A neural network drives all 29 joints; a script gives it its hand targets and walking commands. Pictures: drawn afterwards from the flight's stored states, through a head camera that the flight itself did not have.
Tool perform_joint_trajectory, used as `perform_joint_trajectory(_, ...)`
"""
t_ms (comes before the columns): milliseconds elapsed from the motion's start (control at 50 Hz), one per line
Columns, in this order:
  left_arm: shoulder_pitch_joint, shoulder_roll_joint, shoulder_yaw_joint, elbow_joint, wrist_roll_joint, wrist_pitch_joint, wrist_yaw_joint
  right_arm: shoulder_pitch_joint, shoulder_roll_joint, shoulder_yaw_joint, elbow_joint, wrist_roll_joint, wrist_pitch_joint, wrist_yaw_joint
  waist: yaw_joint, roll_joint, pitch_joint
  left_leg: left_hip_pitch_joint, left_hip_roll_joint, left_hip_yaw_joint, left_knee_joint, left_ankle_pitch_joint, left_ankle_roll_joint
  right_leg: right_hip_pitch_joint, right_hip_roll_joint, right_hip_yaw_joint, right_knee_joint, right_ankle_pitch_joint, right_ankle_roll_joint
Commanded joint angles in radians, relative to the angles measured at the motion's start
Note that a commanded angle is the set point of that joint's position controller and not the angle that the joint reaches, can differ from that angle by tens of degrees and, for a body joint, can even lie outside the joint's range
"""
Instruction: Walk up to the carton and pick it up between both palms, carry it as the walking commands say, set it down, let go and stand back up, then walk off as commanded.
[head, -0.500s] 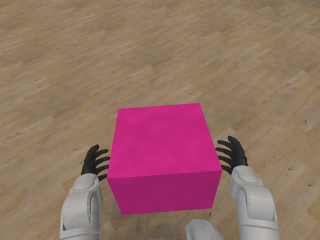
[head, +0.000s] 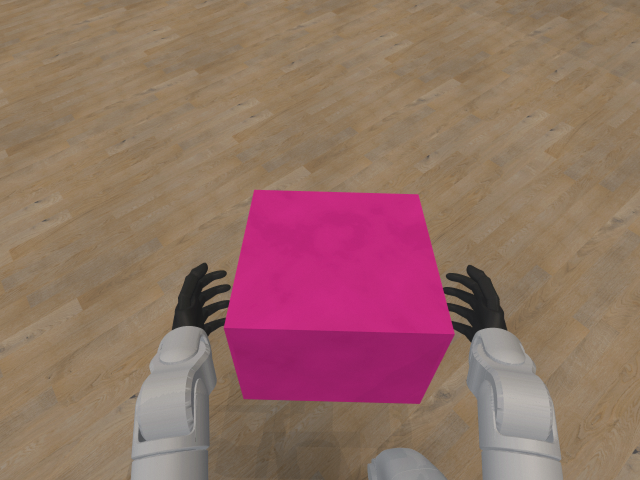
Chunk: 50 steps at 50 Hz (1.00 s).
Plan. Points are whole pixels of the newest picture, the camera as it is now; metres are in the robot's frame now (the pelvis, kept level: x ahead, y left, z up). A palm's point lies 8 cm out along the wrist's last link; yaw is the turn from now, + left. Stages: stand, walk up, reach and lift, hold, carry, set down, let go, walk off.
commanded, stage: carry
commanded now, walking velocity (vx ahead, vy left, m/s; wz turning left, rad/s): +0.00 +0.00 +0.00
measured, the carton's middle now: (334, 293) +0.38 -0.01 -0.09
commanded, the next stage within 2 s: none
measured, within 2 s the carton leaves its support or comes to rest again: neither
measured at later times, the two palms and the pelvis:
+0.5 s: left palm (157, 171) +0.53 +0.25 +0.05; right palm (374, 146) +0.58 -0.09 +0.03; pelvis +0.29 +0.04 +0.01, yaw +5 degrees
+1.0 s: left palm (178, 91) +0.76 +0.27 +0.03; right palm (357, 74) +0.79 -0.08 +0.03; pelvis +0.52 +0.07 +0.00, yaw +8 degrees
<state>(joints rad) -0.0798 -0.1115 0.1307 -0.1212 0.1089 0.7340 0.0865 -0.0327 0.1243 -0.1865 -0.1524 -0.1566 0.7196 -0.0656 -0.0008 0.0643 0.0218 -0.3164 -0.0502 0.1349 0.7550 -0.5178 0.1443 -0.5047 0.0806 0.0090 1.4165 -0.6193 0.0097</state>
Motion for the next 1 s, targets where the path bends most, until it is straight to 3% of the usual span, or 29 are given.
perform_joint_trajectory(0, -0.232, -0.623, -0.582, -0.111, -0.194, -0.001, -0.23, -0.4, 0.566, 0.71, -0.214, 0.324, 0.012, 0.231, -0.019, 0.003, -0.256, 0.655, 0.255, -0.409, -0.232, 1.794, -0.066, -0.416, -0.017, -0.104, -0.21, 0.057, -0.021)
perform_joint_trajectory(60, -0.214, -0.605, -0.548, -0.173, -0.194, 0.059, -0.199, -0.448, 0.569, 0.796, -0.316, 0.404, 0.082, 0.237, -0.001, -0.11, -0.323, 0.443, 0.169, -0.174, -0.183, 1.725, -0.101, 0.003, 0.031, -0.199, -0.751, 0.378, -0.049)
perform_joint_trajectory(100, -0.18, -0.587, -0.483, -0.031, -0.11, 0.103, -0.202, -0.377, 0.532, 0.763, -0.168, 0.346, 0.119, 0.246, 0.02, -0.019, -0.348, 0.196, 0.163, -0.127, 0.006, 1.607, -0.135, 0.366, 0.037, -0.168, -0.889, 0.695, -0.075)
perform_joint_trajectory(120, -0.17, -0.542, -0.464, -0.069, -0.114, 0.092, -0.215, -0.353, 0.511, 0.756, -0.132, 0.32, 0.126, 0.254, 0.051, -0.077, -0.446, 0.107, 0.133, -0.085, 0.215, 1.298, -0.155, 0.558, -0.065, -0.108, -0.976, 0.97, -0.13)
perform_joint_trajectory(140, -0.27, -0.535, -0.52, -0.232, -0.152, 0.084, -0.217, -0.446, 0.516, 0.782, -0.247, 0.369, 0.126, 0.259, 0.066, -0.217, -0.521, -0.17, -0.005, -0.039, 0.569, 0.332, -0.191, 0.839, -0.322, 0.193, -0.902, 1.697, -0.27)
perform_joint_trajectory(160, -0.242, -0.536, -0.454, -0.033, -0.039, 0.074, -0.223, -0.373, 0.528, 0.702, -0.022, 0.286, 0.13, 0.287, 0.035, -0.206, -0.556, -0.215, -0.028, -0.127, 0.648, -0.125, -0.173, 0.86, -0.472, 0.379, -0.85, 2.006, -0.389)
perform_joint_trajectory(200, -0.339, -0.612, -0.516, -0.11, -0.099, 0.043, -0.243, -0.504, 0.558, 0.707, -0.1, 0.349, 0.086, 0.321, 0.03, -0.15, -0.428, -0.288, 0.05, -0.277, 0.6, -0.161, -0.173, 0.665, -0.514, 0.435, -0.856, 1.722, -0.449)
perform_joint_trajectory(260, -0.423, -0.678, -0.594, -0.147, -0.197, 0.049, -0.233, -0.484, 0.615, 0.632, -0.042, 0.379, 0.059, 0.307, 0.018, 0.008, -0.291, -0.221, 0.097, -0.255, 0.139, -0.162, -0.129, 0.435, -0.432, 0.273, -0.868, 1.477, -0.325)
perform_joint_trajectory(280, -0.361, -0.621, -0.456, 0.193, -0.058, 0.0, -0.248, -0.33, 0.554, 0.454, 0.373, 0.188, 0.011, 0.314, 0.001, 0.004, -0.296, -0.083, 0.083, -0.176, -0.05, -0.046, -0.109, 0.334, -0.386, 0.18, -0.862, 1.407, -0.272)
perform_joint_trajectory(300, -0.473, -0.643, -0.645, -0.261, -0.268, -0.021, -0.239, -0.449, 0.575, 0.627, -0.074, 0.372, -0.025, 0.295, 0.002, 0.041, -0.331, 0.017, 0.048, -0.097, -0.236, 0.133, -0.113, 0.329, -0.342, 0.05, -0.794, 1.315, -0.216)
perform_joint_trajectory(320, -0.462, -0.581, -0.531, 0.048, -0.157, -0.012, -0.252, -0.364, 0.555, 0.474, 0.267, 0.201, -0.02, 0.277, -0.013, -0.008, -0.368, 0.158, 0.024, -0.092, -0.295, 0.364, -0.098, 0.262, -0.292, 0.016, -0.79, 1.18, -0.155)
perform_joint_trajectory(380, -0.713, -0.666, -0.731, -0.29, -0.347, -0.017, -0.273, -0.474, 0.639, 0.584, -0.05, 0.279, -0.04, 0.243, -0.028, 0.126, -0.557, 0.431, 0.367, -0.367, -0.209, 1.527, 0.062, 0.109, -0.085, -0.053, -0.589, 0.279, -0.012)
perform_joint_trajectory(400, -0.651, -0.713, -0.731, -0.213, -0.356, 0.01, -0.283, -0.439, 0.67, 0.592, -0.022, 0.275, -0.014, 0.24, -0.034, 0.207, -0.534, 0.426, 0.368, -0.344, -0.159, 1.548, 0.081, 0.109, -0.097, 0.011, -0.621, 0.121, -0.034)
perform_joint_trajectory(440, -0.531, -0.654, -0.739, -0.281, -0.397, 0.023, -0.3, -0.439, 0.664, 0.662, -0.142, 0.291, 0.005, 0.218, 0.004, 0.095, -0.509, 0.517, 0.249, -0.25, -0.053, 1.556, 0.004, 0.084, -0.113, -0.077, -0.776, 0.45, -0.02)
perform_joint_trajectory(500, -0.367, -0.649, -0.569, 0.1, -0.221, 0.042, -0.303, -0.459, 0.59, 0.61, -0.006, 0.184, 0.015, 0.21, 0.008, -0.152, -0.513, 0.191, 0.161, -0.121, 0.084, 1.326, -0.067, 0.427, -0.147, -0.068, -0.685, 1.176, -0.039)
perform_joint_trajectory(520, -0.329, -0.64, -0.568, 0.122, -0.214, 0.032, -0.302, -0.476, 0.538, 0.615, -0.037, 0.185, 0.006, 0.218, 0.027, -0.231, -0.474, -0.022, 0.089, -0.043, 0.207, 1.144, -0.12, 0.604, -0.169, -0.048, -0.632, 1.499, -0.061)
perform_joint_trajectory(560, -0.221, -0.638, -0.552, 0.172, -0.156, -0.006, -0.307, -0.465, 0.549, 0.632, 0.005, 0.178, -0.014, 0.239, 0.034, -0.457, -0.403, -0.434, -0.022, 0.034, 0.12, 0.168, -0.18, 0.93, -0.273, 0.073, -0.617, 2.035, -0.125)
perform_joint_trajectory(600, -0.316, -0.695, -0.598, 0.014, -0.204, 0.006, -0.303, -0.555, 0.646, 0.688, -0.089, 0.255, 0.0, 0.258, 0.04, -0.398, -0.326, -0.426, -0.047, 0.03, -0.015, -0.1, -0.127, 0.867, -0.295, 0.093, -0.637, 2.183, -0.12)
perform_joint_trajectory(640, -0.369, -0.671, -0.562, 0.022, -0.177, -0.01, -0.3, -0.566, 0.664, 0.634, 0.004, 0.25, -0.022, 0.279, -0.013, -0.176, -0.319, 0.041, -0.058, 0.042, -0.258, 0.454, -0.096, 0.47, -0.195, -0.033, -0.411, 1.851, -0.035)
perform_joint_trajectory(660, -0.477, -0.6, -0.516, 0.063, -0.12, -0.032, -0.3, -0.465, 0.664, 0.573, 0.182, 0.183, -0.042, 0.292, -0.058, 0.043, -0.411, 0.412, 0.118, -0.172, -0.202, 1.18, 0.009, 0.103, -0.121, -0.093, -0.134, 1.172, 0.036)
perform_joint_trajectory(680, -0.477, -0.634, -0.515, 0.074, -0.118, -0.039, -0.301, -0.502, 0.645, 0.538, 0.184, 0.19, -0.05, 0.292, -0.024, 0.309, -0.378, 0.627, 0.353, -0.428, -0.193, 2.01, 0.138, -0.224, 0.025, -0.116, 0.072, -0.041, 0.059)
perform_joint_trajectory(700, -0.52, -0.641, -0.489, 0.111, -0.101, -0.042, -0.295, -0.526, 0.691, 0.505, 0.231, 0.194, -0.048, 0.291, -0.003, 0.078, -0.345, 0.49, 0.443, -0.469, -0.242, 1.996, 0.167, -0.146, -0.048, 0.005, -0.016, -0.107, 0.0)
perform_joint_trajectory(740, -0.532, -0.709, -0.589, -0.017, -0.186, -0.017, -0.286, -0.558, 0.684, 0.629, 0.03, 0.276, -0.021, 0.291, -0.007, -0.023, -0.151, 0.267, 0.359, -0.397, -0.311, 1.564, 0.105, -0.095, -0.109, 0.007, -0.225, -0.065, -0.013)
perform_joint_trajectory(760, -0.575, -0.657, -0.648, -0.209, -0.288, 0.0, -0.282, -0.635, 0.631, 0.701, -0.187, 0.36, 0.0, 0.272, 0.0, -0.03, -0.047, 0.227, 0.337, -0.384, -0.322, 1.395, 0.071, -0.147, -0.14, -0.011, -0.376, -0.116, -0.009)
perform_joint_trajectory(820, -0.551, -0.586, -0.544, -0.071, -0.211, 0.028, -0.268, -0.556, 0.655, 0.641, -0.014, 0.317, 0.03, 0.252, 0.002, 0.19, -0.174, 0.211, 0.276, -0.179, -0.174, 1.429, 0.006, 0.119, -0.086, -0.073, -0.854, 0.19, -0.029)
perform_joint_trajectory(840, -0.414, -0.596, -0.508, 0.053, -0.154, 0.032, -0.269, -0.453, 0.618, 0.638, 0.058, 0.273, 0.042, 0.257, 0.02, 0.15, -0.242, 0.169, 0.239, -0.099, -0.023, 1.483, -0.028, 0.321, -0.072, -0.093, -0.963, 0.449, -0.028)
perform_joint_trajectory(880, -0.371, -0.595, -0.514, 0.003, -0.169, 0.025, -0.265, -0.502, 0.6, 0.676, -0.001, 0.298, 0.052, 0.254, 0.037, -0.306, -0.442, -0.145, 0.004, 0.012, 0.44, 0.327, -0.161, 0.714, -0.376, 0.222, -0.869, 1.76, -0.232)
perform_joint_trajectory(900, -0.373, -0.634, -0.567, -0.094, -0.197, 0.01, -0.255, -0.556, 0.597, 0.738, -0.167, 0.361, 0.047, 0.258, 0.009, -0.386, -0.465, -0.107, -0.001, -0.086, 0.388, -0.088, -0.156, 0.672, -0.46, 0.328, -0.882, 2.013, -0.31)
perform_joint_trajectory(980, -0.467, -0.629, -0.472, 0.153, -0.068, -0.031, -0.284, -0.52, 0.612, 0.563, 0.241, 0.202, -0.018, 0.303, 0.004, -0.199, -0.231, -0.138, 0.044, -0.047, -0.144, -0.064, -0.139, 0.554, -0.341, 0.105, -0.809, 1.749, -0.166)
